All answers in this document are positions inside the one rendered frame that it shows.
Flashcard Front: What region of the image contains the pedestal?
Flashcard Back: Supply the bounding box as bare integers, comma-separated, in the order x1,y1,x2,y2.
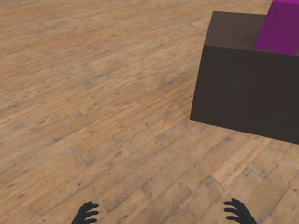
189,11,299,145

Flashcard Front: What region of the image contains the left robot hand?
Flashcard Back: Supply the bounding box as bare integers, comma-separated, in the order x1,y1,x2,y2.
71,201,99,224

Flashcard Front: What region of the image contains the right robot hand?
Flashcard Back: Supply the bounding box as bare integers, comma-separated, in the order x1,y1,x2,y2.
223,198,257,224

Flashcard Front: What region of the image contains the carton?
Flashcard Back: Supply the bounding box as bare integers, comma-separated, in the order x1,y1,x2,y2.
254,0,299,57

